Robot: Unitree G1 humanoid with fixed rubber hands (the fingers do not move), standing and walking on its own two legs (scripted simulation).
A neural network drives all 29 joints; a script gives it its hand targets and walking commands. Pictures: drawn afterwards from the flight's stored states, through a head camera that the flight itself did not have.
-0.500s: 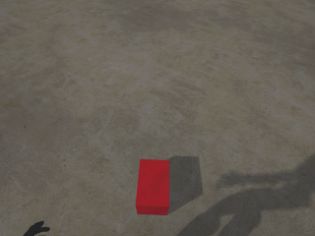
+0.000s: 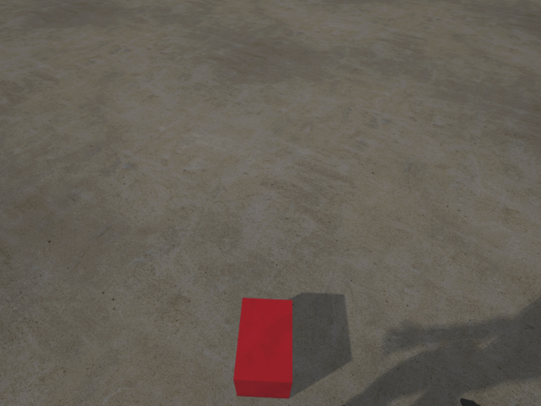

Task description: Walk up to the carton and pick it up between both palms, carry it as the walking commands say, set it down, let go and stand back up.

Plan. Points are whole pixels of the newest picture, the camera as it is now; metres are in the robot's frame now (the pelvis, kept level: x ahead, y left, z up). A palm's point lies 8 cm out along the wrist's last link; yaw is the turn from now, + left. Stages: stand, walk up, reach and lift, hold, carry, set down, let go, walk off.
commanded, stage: stand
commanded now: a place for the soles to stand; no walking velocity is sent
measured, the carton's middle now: (265, 347) +0.46 +0.01 -0.69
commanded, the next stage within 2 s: reach and lift in 0.42 s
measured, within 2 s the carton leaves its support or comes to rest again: neither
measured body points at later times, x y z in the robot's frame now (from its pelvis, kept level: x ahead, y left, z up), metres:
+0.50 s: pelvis +0.00 +0.00 +0.00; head +0.01 +0.00 +0.45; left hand +0.11 +0.32 -0.11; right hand +0.11 -0.31 -0.11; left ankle -0.02 +0.15 -0.75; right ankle +0.01 -0.13 -0.75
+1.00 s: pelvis -0.02 +0.00 -0.04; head +0.12 +0.00 +0.39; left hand +0.26 +0.26 -0.14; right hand +0.25 -0.27 -0.13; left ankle -0.02 +0.15 -0.75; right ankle +0.01 -0.13 -0.75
